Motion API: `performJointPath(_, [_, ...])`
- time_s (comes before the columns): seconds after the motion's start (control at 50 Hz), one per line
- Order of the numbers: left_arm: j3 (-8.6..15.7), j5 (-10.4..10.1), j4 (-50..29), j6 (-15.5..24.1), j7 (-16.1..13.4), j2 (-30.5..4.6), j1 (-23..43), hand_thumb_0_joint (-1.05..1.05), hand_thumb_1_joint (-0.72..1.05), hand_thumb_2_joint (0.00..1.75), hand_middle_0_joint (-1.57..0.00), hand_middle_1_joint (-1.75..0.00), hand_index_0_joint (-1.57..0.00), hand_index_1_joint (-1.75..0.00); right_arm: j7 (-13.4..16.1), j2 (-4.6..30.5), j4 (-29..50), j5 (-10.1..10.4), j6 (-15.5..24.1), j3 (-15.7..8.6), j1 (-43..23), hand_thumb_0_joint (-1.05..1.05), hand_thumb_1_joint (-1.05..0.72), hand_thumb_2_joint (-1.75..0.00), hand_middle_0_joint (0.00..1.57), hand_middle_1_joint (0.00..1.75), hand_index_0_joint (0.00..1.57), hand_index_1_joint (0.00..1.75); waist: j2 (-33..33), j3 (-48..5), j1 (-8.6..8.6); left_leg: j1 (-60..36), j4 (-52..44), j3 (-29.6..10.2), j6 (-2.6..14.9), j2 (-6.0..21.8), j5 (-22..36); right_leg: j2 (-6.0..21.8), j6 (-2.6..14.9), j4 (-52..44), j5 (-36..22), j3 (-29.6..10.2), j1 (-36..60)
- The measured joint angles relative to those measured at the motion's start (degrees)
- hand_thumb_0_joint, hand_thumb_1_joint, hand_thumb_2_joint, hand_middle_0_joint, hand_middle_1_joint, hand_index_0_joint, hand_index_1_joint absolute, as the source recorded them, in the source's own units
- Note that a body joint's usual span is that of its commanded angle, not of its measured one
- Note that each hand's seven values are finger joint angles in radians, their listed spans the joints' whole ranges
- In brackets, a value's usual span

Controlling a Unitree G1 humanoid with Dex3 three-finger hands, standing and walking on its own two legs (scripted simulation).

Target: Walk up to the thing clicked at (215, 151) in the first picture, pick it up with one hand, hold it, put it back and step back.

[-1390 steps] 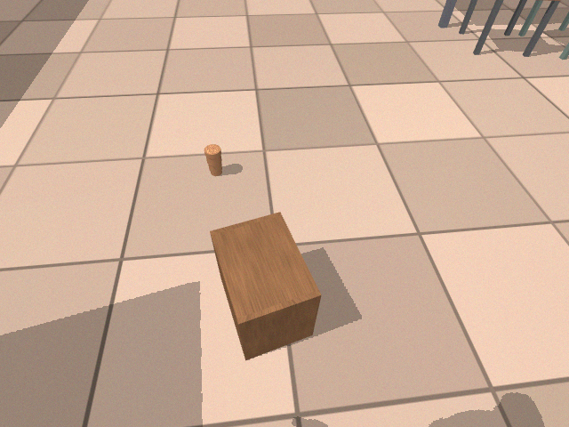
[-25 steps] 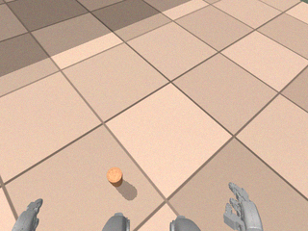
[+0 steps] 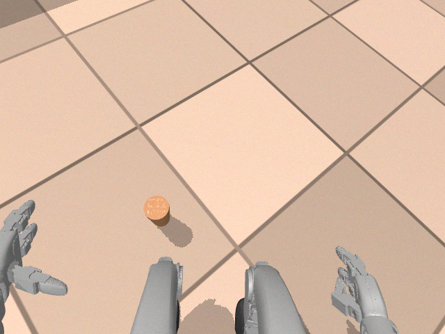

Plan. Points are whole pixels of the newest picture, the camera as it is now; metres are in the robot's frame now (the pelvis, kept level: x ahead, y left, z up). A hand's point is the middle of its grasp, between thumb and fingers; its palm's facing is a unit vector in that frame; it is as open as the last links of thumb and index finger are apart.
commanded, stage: go down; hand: left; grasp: from the side
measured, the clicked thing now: (159, 213) +0.44 +0.19 -0.52
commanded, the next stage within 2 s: approach in 1.62 s
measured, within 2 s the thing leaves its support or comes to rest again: neither
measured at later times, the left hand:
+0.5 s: hand (56, 220) +0.33 +0.35 -0.16, palm faces +0.08 -0.98 -0.16, open 17.1 cm
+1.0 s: hand (58, 213) +0.35 +0.36 -0.20, palm faces +0.07 -0.99 -0.11, open 17.4 cm
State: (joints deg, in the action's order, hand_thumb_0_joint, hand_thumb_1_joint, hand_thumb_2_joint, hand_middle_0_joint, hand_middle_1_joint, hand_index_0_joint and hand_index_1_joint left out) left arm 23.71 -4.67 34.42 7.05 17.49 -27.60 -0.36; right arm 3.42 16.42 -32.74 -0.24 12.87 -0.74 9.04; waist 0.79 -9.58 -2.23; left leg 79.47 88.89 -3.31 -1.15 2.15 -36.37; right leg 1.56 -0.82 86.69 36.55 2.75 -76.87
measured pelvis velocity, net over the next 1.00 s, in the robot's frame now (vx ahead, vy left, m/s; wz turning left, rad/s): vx -0.05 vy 0.00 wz -0.08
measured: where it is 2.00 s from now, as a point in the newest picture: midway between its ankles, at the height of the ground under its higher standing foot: outside the picture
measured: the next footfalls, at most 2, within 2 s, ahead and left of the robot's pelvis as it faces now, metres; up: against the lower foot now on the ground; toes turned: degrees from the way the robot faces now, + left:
none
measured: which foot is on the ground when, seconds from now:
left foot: down 0.00-1.00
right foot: down 0.00-1.00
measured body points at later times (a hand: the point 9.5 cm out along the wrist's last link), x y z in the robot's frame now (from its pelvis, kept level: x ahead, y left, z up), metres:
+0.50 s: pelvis -0.04 +0.00 -0.13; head +0.15 +0.03 +0.28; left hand +0.32 +0.40 -0.15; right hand +0.11 -0.28 -0.24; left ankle +0.04 +0.13 -0.56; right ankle +0.03 -0.13 -0.56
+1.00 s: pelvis -0.05 +0.00 -0.19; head +0.15 +0.05 +0.21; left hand +0.34 +0.42 -0.19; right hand +0.09 -0.28 -0.30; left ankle +0.04 +0.13 -0.56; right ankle +0.03 -0.13 -0.56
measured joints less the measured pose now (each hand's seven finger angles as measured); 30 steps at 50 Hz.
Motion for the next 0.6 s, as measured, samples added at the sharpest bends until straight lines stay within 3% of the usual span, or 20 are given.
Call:
performJointPath(0.1, [3.28,-1.18,5.55,5.72,4.32,-2.28,7.64,-0.01,-0.48,0.10,-0.06,-0.09,-0.06,-0.10,-0.44,0.79,-2.29,-0.04,-1.15,0.49,-1.41,0.01,-0.91,-0.90,0.20,0.30,0.20,0.30,-0.34,-0.61,0.10,8.71,7.64,-0.37,-0.17,0.25,-1.63,-0.32,0.22,7.61,1.52,-0.10,-8.80])
performJointPath(0.24, [8.48,-2.31,12.64,9.17,8.54,-5.06,12.86,-0.01,-0.48,0.12,-0.06,-0.10,-0.05,-0.11,-1.36,0.38,-4.35,-0.31,-2.78,1.41,-1.57,0.01,-0.90,-0.90,0.20,0.30,0.20,0.30,-0.81,0.21,0.08,16.70,13.91,-0.76,-0.20,0.57,-2.06,-0.77,0.36,13.88,1.81,-0.15,-16.99])
performJointPath(0.4, [12.59,-3.33,17.61,14.69,13.11,-9.11,20.06,-0.01,-0.47,0.12,-0.05,-0.11,-0.05,-0.11,-1.49,1.05,-6.02,-0.83,-2.56,2.58,-1.61,0.01,-0.90,-0.90,0.20,0.30,0.21,0.30,0.05,0.57,-0.29,24.69,20.77,-1.68,-0.48,0.30,-2.18,-0.73,0.56,20.57,1.98,0.27,-24.70])
performJointPath(0.6, [15.59,-3.87,22.43,15.08,17.02,-13.22,24.89,-0.01,-0.49,0.10,-0.06,-0.10,-0.05,-0.10,-1.57,2.37,-5.74,-0.83,-2.82,3.64,-2.42,0.00,-0.90,-0.90,0.20,0.30,0.20,0.30,-0.20,0.91,-1.93,31.05,27.34,-2.56,-0.07,0.52,-2.85,-1.22,0.06,26.14,2.06,0.63,-30.60])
